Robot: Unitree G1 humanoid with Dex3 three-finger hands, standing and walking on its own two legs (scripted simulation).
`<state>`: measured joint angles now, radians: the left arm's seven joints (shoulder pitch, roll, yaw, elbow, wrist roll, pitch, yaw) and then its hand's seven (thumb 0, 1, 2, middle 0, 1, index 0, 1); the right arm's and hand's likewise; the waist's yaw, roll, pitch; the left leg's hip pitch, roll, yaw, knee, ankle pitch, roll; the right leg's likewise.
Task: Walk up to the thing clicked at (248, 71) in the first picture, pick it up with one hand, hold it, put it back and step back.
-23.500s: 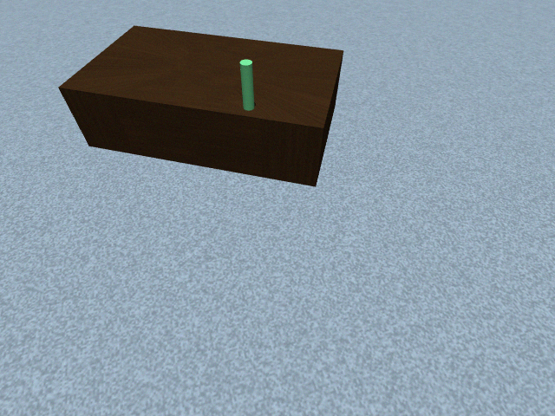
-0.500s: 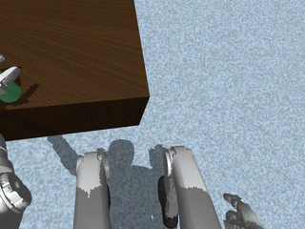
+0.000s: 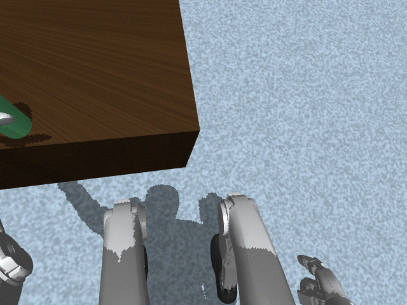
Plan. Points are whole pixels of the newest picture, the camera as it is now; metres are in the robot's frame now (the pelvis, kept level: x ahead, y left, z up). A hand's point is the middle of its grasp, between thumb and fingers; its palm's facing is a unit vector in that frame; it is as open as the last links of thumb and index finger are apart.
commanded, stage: withdraw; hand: left
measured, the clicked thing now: out of the picture +0.46 +0.34 +0.00
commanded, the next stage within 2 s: rise in 0.10 s
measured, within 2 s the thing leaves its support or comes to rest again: neither
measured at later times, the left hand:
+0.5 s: hand out of the picture +0.43 +0.46 +0.15, palm faces +0.56 -0.76 -0.34, open 17.1 cm
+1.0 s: hand out of the picture +0.33 +0.33 +0.18, palm faces +0.38 -0.84 -0.39, open 16.4 cm
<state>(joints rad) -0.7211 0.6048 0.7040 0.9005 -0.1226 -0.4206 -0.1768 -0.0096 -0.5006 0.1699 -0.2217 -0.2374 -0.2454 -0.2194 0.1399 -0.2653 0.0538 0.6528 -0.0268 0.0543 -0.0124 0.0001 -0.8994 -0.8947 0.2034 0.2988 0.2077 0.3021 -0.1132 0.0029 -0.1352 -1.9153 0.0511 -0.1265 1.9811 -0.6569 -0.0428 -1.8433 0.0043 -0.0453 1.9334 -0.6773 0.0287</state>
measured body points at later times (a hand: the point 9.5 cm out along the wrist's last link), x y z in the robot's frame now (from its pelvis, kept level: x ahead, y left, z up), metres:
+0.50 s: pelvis +0.02 +0.01 +0.14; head +0.20 +0.07 +0.55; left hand +0.39 +0.50 +0.17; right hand +0.13 -0.26 +0.04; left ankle +0.08 +0.14 -0.43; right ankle +0.08 -0.13 -0.43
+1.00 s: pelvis +0.07 +0.02 +0.26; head +0.14 +0.05 +0.70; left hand +0.31 +0.38 +0.20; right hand +0.19 -0.23 +0.16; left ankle +0.08 +0.14 -0.43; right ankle +0.08 -0.13 -0.43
